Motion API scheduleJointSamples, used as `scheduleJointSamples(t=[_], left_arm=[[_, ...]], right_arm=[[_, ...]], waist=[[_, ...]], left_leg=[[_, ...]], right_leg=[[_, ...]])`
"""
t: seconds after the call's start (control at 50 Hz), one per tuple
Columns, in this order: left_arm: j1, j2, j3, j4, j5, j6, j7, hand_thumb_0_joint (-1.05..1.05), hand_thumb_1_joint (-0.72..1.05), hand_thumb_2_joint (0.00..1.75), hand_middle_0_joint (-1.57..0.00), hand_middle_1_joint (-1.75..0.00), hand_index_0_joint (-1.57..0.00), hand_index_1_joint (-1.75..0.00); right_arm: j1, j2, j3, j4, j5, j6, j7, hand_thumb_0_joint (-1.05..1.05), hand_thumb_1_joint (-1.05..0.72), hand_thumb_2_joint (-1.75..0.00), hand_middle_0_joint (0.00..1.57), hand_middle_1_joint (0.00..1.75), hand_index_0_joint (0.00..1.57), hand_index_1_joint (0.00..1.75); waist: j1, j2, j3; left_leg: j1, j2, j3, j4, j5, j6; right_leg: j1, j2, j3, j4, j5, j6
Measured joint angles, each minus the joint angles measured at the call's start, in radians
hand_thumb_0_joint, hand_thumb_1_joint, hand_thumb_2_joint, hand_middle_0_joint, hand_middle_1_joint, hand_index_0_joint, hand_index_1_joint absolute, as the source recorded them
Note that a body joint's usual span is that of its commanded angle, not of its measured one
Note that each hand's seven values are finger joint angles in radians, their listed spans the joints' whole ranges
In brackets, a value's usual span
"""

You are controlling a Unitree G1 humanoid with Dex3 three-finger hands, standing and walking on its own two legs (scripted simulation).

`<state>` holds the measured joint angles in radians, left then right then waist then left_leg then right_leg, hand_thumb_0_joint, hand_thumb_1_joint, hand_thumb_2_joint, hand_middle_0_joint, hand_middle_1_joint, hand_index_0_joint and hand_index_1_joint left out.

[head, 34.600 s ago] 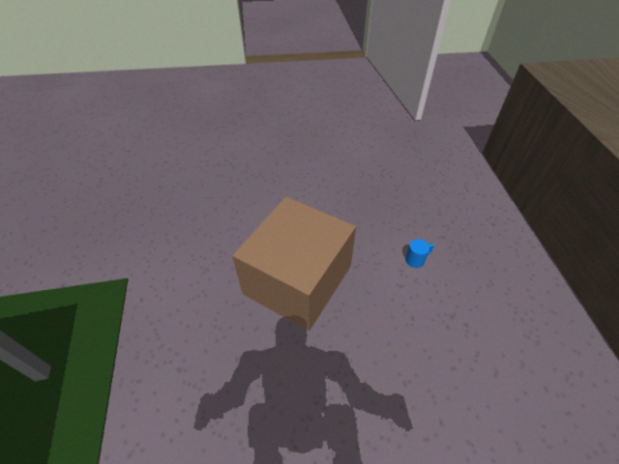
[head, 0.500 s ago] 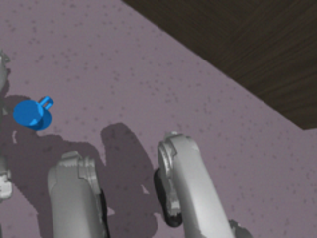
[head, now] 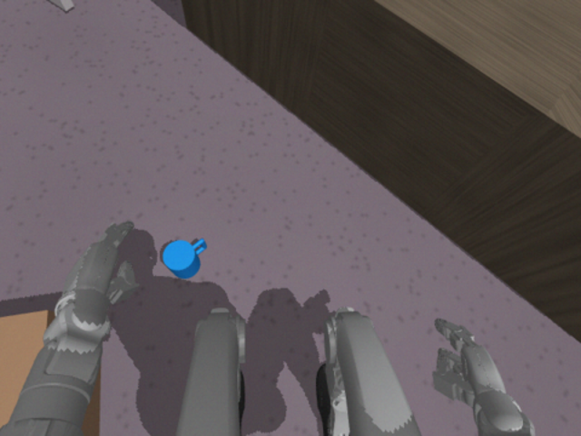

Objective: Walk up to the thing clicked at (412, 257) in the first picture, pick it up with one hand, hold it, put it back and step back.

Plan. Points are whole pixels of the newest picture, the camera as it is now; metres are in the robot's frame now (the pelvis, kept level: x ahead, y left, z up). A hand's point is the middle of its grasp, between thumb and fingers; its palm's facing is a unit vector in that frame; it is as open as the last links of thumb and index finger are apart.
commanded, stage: home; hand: left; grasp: from above
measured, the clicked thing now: (187, 255) +0.48 +0.24 -0.48
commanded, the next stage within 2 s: none
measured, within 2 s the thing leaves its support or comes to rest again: neither
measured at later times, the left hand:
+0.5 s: hand (89, 326) +0.25 +0.20 +0.10, palm faces +0.11 -0.97 -0.22, open 7.4 cm
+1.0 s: hand (54, 372) +0.21 +0.19 +0.14, palm faces +0.13 -0.97 -0.20, open 7.4 cm
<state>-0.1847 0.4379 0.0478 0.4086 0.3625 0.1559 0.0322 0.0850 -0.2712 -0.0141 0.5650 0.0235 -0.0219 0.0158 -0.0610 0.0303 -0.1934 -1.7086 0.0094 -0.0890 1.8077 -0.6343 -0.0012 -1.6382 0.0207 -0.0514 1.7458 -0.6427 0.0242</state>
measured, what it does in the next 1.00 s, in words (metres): rises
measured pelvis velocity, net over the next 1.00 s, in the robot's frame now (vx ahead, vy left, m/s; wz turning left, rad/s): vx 0.07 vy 0.00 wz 0.08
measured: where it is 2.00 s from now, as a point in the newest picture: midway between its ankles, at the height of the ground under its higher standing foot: (282, 430)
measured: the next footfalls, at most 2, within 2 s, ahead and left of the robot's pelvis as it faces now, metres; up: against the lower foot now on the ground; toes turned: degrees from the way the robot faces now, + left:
none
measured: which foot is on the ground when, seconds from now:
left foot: down 0.00-1.00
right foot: down 0.00-1.00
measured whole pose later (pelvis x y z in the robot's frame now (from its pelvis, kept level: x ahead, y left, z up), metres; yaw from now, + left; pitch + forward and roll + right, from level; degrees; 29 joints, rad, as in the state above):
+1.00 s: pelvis +0.07 +0.00 +0.19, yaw +5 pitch +10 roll -3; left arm 0.51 0.23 0.03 -0.13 -0.05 0.46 0.02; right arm 0.27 -0.22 0.04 0.50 0.00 -0.23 -0.18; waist -0.03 0.05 -0.16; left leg -0.70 0.01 -0.07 1.02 -0.49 0.00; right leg -0.63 0.01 -0.05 0.94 -0.48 0.02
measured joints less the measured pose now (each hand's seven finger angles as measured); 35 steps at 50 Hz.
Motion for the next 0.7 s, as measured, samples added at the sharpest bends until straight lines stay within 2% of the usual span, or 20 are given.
scheduleJointSamples(t=[0.12,0.18,0.34,0.42,0.5,0.6,0.7], left_arm=[[0.146,-0.064,-0.01,-0.116,-0.17,0.084,0.021,0.01,0.88,0.89,-0.21,-0.3,-0.21,-0.31],[0.21,-0.091,-0.013,-0.166,-0.24,0.122,0.032,0.01,0.89,0.89,-0.21,-0.3,-0.21,-0.3],[0.367,-0.159,0.002,-0.279,-0.366,0.213,0.05,0.01,0.9,0.9,-0.2,-0.3,-0.21,-0.3],[0.452,-0.183,0.009,-0.345,-0.407,0.25,0.05,0.01,0.9,0.9,-0.2,-0.3,-0.2,-0.3],[0.549,-0.2,0.006,-0.424,-0.43,0.277,0.046,0.01,0.91,0.9,-0.2,-0.3,-0.2,-0.3],[0.657,-0.209,-0.008,-0.517,-0.433,0.293,0.035,0.01,0.91,0.9,-0.2,-0.3,-0.2,-0.3],[0.708,-0.21,-0.018,-0.558,-0.428,0.304,0.018,0.01,0.91,0.9,-0.2,-0.3,-0.2,-0.3]], right_arm=[[-0.012,0.035,0.027,-0.023,0.009,-0.038,-0.043,0.01,-0.9,-0.9,0.2,0.3,0.2,0.3],[0.002,0.053,0.043,-0.028,0.011,-0.055,-0.064,0.01,-0.9,-0.9,0.2,0.3,0.2,0.3],[0.096,0.078,0.076,-0.025,0.014,-0.093,-0.131,0.01,-0.9,-0.9,0.21,0.3,0.2,0.3],[0.153,0.076,0.08,-0.029,0.012,-0.108,-0.161,0.01,-0.9,-0.9,0.21,0.3,0.2,0.3],[0.202,0.069,0.074,-0.042,0.009,-0.123,-0.184,0.01,-0.9,-0.9,0.2,0.3,0.2,0.3],[0.237,0.059,0.061,-0.059,0.003,-0.144,-0.2,0.01,-0.9,-0.9,0.2,0.3,0.2,0.3],[0.232,0.054,0.053,-0.069,-0.004,-0.164,-0.204,0.01,-0.9,-0.9,0.2,0.3,0.2,0.3]], waist=[[0.006,0.001,0.008],[0.005,0.002,0.012],[-0.004,0.006,0.017],[-0.01,0.009,0.018],[-0.012,0.015,0.016],[-0.008,0.024,0.005],[0.005,0.028,0.002]], left_leg=[[0.18,0.003,0.003,-0.141,0.022,-0.003],[0.276,0.004,0.004,-0.22,0.034,-0.005],[0.546,0.009,0.006,-0.447,0.073,-0.005],[0.678,0.011,0.009,-0.556,0.095,-0.004],[0.8,0.012,0.014,-0.654,0.115,-0.001],[0.912,0.011,0.02,-0.74,0.131,0.003],[0.975,0.007,0.022,-0.778,0.139,0.006]], right_leg=[[0.176,-0.001,0.001,-0.139,0.023,-0.006],[0.272,-0.001,0.001,-0.218,0.036,-0.008],[0.545,0.0,0.0,-0.453,0.081,-0.012],[0.679,0.0,0.001,-0.568,0.106,-0.012],[0.803,0.0,0.005,-0.674,0.131,-0.01],[0.917,-0.002,0.01,-0.765,0.152,-0.007],[0.98,-0.007,0.012,-0.804,0.16,-0.004]])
